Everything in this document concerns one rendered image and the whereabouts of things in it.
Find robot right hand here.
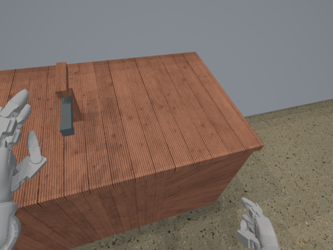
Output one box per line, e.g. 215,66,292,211
237,197,279,250

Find tap lever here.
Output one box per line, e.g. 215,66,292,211
60,96,74,137

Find counter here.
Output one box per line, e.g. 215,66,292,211
0,52,264,250

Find left robot forearm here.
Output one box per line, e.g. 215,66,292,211
0,202,21,250

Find robot left hand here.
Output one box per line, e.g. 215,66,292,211
0,89,46,203

